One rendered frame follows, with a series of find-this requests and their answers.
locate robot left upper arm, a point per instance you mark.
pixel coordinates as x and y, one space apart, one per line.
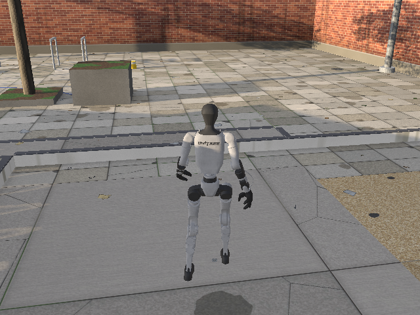
186 146

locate robot right forearm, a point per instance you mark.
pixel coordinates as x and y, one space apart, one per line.
240 173

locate robot right upper arm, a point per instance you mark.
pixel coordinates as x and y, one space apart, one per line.
230 139

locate robot right foot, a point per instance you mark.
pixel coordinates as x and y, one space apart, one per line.
225 258

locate robot head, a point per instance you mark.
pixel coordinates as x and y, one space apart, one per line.
210 114

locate robot left hand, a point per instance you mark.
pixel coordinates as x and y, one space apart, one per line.
185 173

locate robot left forearm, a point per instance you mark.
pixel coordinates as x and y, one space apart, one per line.
180 169

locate robot right hand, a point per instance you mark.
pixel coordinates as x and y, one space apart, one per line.
249 196

